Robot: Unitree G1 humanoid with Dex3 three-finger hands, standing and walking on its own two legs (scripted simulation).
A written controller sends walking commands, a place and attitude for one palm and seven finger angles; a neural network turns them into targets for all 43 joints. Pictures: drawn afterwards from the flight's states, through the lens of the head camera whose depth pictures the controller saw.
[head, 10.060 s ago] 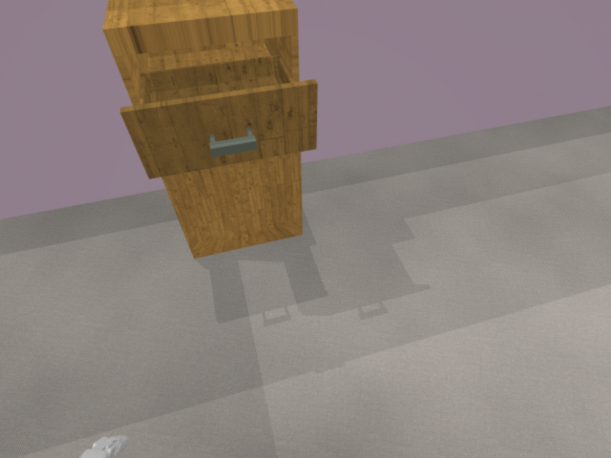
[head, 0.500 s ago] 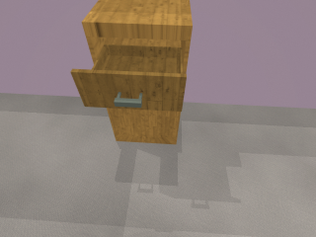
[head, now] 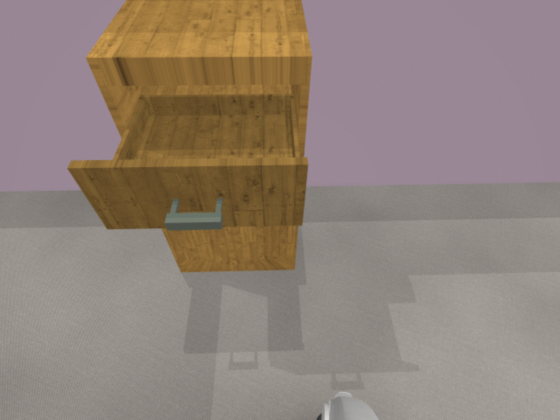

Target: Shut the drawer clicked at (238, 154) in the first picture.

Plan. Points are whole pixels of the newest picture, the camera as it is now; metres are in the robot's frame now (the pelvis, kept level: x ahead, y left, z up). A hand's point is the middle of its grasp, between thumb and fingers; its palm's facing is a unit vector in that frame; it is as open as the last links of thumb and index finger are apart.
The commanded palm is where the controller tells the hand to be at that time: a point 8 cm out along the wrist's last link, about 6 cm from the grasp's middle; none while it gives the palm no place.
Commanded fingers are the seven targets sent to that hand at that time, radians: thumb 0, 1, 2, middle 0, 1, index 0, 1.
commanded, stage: take the last steps up to it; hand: left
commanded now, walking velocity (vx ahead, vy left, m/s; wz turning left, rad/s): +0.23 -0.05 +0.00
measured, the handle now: (196, 212) +0.47 +0.17 -0.03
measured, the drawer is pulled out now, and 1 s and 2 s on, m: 0.26 0.26 0.26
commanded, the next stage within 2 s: come to a stop and stand still in 0.22 s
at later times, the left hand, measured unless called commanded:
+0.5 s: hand out of the picture +0.13 +0.13 -0.18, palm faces +0.10 -0.98 -0.17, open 7.3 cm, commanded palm none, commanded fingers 0.00 0.90 0.90 -0.20 -0.30 -0.20 -0.30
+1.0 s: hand out of the picture +0.09 +0.10 -0.15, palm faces +0.06 -0.96 -0.27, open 7.4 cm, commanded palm none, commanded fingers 0.00 0.90 0.90 -0.20 -0.30 -0.20 -0.30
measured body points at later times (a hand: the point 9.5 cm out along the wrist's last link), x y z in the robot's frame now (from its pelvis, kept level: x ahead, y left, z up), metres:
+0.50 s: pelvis +0.14 -0.03 +0.00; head +0.14 -0.02 +0.45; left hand +0.13 +0.19 -0.17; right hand +0.23 -0.26 -0.15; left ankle +0.19 +0.08 -0.74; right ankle +0.13 -0.13 -0.73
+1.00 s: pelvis +0.08 -0.08 +0.01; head +0.08 -0.12 +0.46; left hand +0.09 +0.15 -0.13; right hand +0.13 -0.32 -0.16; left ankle +0.11 +0.07 -0.69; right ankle +0.07 -0.18 -0.74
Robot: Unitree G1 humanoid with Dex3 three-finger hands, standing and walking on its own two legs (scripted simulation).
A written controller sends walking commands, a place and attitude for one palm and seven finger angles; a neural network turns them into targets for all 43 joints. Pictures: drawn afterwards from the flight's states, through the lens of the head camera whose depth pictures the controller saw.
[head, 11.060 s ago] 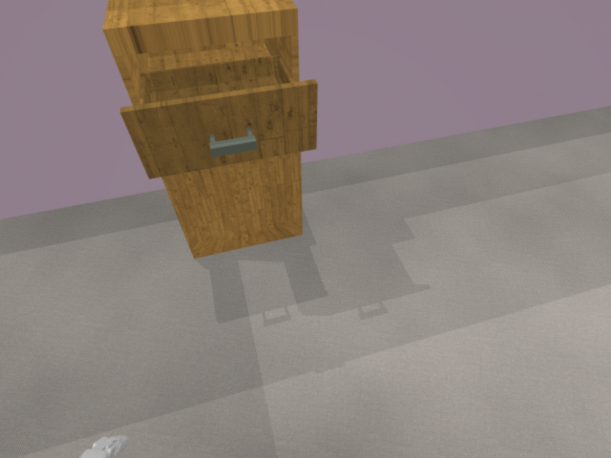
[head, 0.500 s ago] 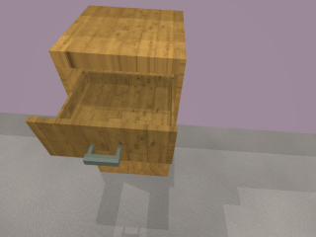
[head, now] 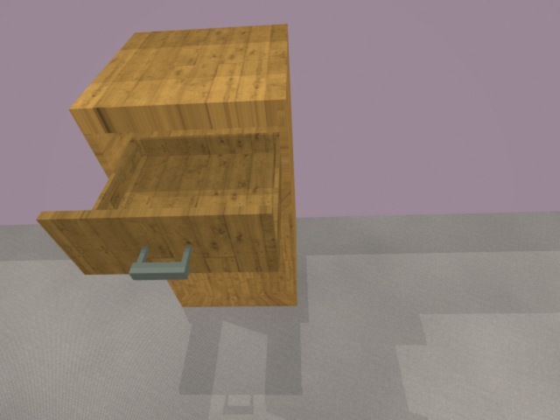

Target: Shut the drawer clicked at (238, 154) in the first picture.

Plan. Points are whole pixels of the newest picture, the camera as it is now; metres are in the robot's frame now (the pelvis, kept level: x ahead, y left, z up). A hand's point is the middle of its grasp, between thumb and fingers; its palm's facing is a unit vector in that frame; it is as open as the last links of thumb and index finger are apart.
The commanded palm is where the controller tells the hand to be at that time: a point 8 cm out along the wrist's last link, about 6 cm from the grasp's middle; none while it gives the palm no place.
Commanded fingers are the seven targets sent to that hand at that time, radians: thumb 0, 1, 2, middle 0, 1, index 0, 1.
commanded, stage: come to a stop and stand still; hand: left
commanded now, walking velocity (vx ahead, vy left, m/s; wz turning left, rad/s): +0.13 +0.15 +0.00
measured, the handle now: (163, 261) +0.39 +0.26 -0.04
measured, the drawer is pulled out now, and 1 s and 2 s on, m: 0.26 0.26 0.26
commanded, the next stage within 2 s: look again from close up in 0.72 s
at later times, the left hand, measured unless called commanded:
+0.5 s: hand out of the picture -0.03 +0.21 -0.18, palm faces +0.10 -0.98 -0.17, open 7.4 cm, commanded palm none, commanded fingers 0.00 0.90 0.90 -0.20 -0.30 -0.20 -0.30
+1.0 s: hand out of the picture -0.03 +0.22 -0.18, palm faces +0.02 -0.98 -0.21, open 7.4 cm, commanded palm none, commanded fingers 0.00 0.90 0.90 -0.20 -0.30 -0.20 -0.30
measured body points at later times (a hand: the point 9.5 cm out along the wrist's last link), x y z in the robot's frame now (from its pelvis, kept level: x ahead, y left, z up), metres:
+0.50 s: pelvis +0.00 +0.05 +0.00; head +0.00 +0.06 +0.45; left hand -0.03 +0.27 -0.17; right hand +0.02 -0.18 -0.16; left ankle -0.05 +0.15 -0.74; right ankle -0.01 -0.09 -0.74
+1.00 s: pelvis -0.02 +0.06 -0.01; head -0.01 +0.05 +0.44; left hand -0.03 +0.28 -0.16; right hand -0.02 -0.16 -0.17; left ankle -0.05 +0.15 -0.74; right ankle -0.01 -0.09 -0.74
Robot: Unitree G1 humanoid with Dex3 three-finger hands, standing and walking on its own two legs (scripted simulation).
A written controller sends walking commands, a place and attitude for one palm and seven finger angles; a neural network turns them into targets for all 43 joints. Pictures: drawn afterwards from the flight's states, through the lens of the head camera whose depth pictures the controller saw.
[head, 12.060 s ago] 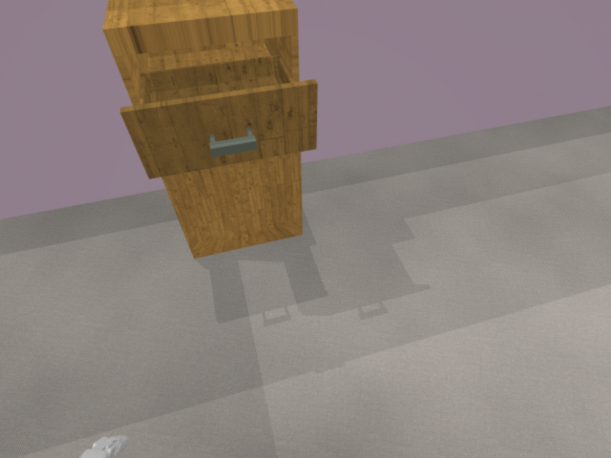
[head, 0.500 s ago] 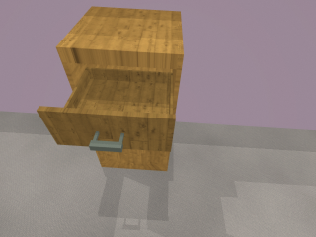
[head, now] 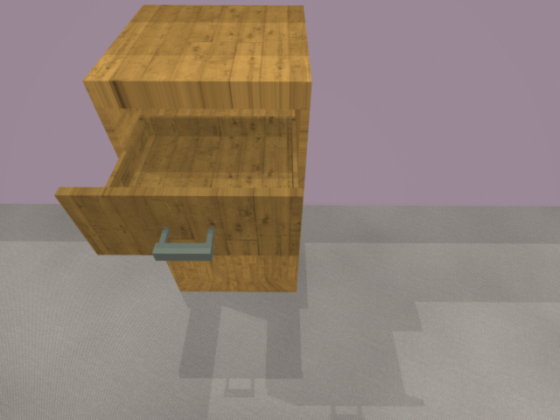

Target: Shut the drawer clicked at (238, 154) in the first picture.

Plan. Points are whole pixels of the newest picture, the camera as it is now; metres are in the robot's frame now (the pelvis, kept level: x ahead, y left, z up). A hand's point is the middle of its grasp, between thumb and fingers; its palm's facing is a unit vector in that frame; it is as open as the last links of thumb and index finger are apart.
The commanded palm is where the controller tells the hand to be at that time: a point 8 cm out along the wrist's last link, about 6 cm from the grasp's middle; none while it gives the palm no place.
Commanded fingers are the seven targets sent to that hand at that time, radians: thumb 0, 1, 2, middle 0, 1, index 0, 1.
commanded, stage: look again from close up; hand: left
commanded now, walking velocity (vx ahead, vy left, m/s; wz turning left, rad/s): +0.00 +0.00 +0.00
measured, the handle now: (186, 242) +0.41 +0.20 -0.03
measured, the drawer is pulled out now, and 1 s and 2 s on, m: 0.26 0.26 0.26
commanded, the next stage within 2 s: shuffle to correct the standing spot in 0.28 s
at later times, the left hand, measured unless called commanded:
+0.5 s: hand out of the picture -0.03 +0.16 -0.17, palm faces +0.01 -0.98 -0.19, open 7.4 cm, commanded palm none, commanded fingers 0.00 0.90 0.90 -0.20 -0.30 -0.20 -0.30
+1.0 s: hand out of the picture +0.05 +0.16 -0.19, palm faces +0.06 -0.98 -0.17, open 7.4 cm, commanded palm none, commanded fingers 0.00 0.90 0.90 -0.20 -0.30 -0.20 -0.30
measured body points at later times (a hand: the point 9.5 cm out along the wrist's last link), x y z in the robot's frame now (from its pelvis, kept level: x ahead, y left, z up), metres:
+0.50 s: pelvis -0.01 -0.01 +0.00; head -0.02 -0.01 +0.45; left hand -0.03 +0.21 -0.16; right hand -0.02 -0.23 -0.16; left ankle -0.02 +0.10 -0.74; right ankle +0.01 -0.15 -0.74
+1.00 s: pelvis +0.06 -0.01 -0.02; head +0.08 +0.00 +0.43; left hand +0.05 +0.21 -0.18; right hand +0.04 -0.22 -0.18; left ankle -0.02 +0.09 -0.73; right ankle +0.01 -0.15 -0.74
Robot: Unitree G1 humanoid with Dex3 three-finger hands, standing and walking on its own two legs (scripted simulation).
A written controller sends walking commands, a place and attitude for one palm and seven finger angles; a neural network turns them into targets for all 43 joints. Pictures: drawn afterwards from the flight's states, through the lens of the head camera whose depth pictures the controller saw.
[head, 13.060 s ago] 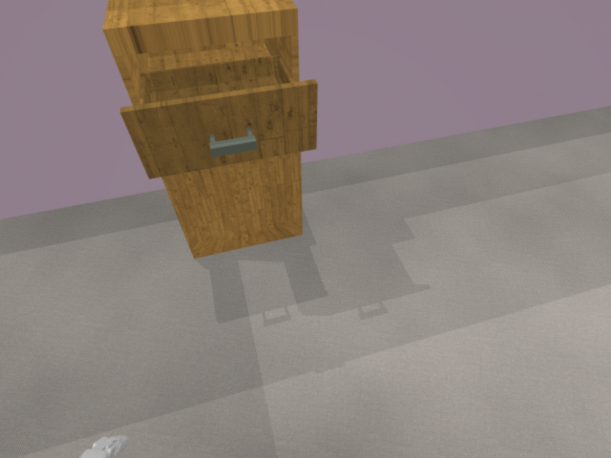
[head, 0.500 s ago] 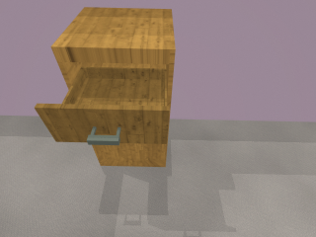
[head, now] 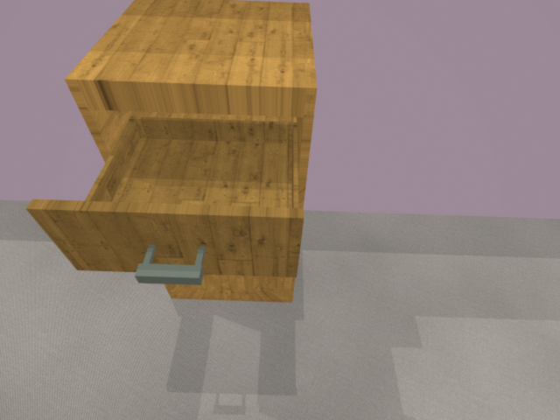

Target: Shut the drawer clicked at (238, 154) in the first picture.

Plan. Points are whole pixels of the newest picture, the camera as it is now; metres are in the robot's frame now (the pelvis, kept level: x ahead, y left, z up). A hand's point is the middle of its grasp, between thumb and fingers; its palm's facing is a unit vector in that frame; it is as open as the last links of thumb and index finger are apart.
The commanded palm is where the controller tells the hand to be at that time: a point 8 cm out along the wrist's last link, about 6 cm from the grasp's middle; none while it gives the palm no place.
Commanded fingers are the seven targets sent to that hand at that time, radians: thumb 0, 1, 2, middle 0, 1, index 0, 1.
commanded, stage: come to a stop and stand still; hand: left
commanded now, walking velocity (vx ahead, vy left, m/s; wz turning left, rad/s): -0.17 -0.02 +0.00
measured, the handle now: (173, 262) +0.35 +0.20 -0.01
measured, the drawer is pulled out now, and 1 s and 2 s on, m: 0.26 0.26 0.26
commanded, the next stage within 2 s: look again from close up in 1.10 s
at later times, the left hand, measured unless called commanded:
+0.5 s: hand out of the picture +0.02 +0.18 -0.15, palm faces +0.04 -0.96 -0.26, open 7.4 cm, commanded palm none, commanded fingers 0.00 0.90 0.90 -0.20 -0.30 -0.20 -0.30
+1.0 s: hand out of the picture -0.02 +0.13 -0.15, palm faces +0.03 -0.97 -0.24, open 7.3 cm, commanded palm none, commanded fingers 0.00 0.90 0.90 -0.20 -0.30 -0.20 -0.30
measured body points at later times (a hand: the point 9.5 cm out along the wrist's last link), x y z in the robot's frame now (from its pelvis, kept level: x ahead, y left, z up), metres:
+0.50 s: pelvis +0.00 +0.00 +0.01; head +0.00 -0.03 +0.46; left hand +0.02 +0.23 -0.13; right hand +0.01 -0.22 -0.16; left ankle -0.06 +0.10 -0.72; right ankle +0.05 -0.12 -0.72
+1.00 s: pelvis -0.02 -0.04 +0.02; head -0.01 -0.08 +0.46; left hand -0.02 +0.18 -0.13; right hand -0.11 -0.25 -0.15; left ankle -0.06 +0.10 -0.72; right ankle +0.05 -0.12 -0.72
